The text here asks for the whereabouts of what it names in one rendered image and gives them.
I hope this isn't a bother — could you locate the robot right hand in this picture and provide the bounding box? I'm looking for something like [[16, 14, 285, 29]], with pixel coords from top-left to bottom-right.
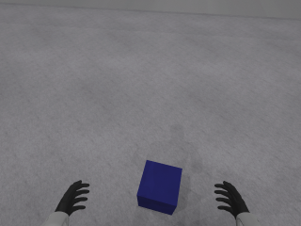
[[214, 181, 250, 220]]

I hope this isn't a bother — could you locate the robot left forearm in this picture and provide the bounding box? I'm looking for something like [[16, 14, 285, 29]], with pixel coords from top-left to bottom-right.
[[40, 211, 70, 226]]

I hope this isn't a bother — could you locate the robot right forearm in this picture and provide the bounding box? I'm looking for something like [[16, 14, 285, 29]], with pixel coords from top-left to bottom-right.
[[236, 212, 263, 226]]

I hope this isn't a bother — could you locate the robot left hand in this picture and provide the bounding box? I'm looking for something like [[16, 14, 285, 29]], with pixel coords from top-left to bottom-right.
[[55, 180, 90, 216]]

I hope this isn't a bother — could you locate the carton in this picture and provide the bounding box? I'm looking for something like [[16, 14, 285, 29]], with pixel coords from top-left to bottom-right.
[[136, 160, 182, 215]]

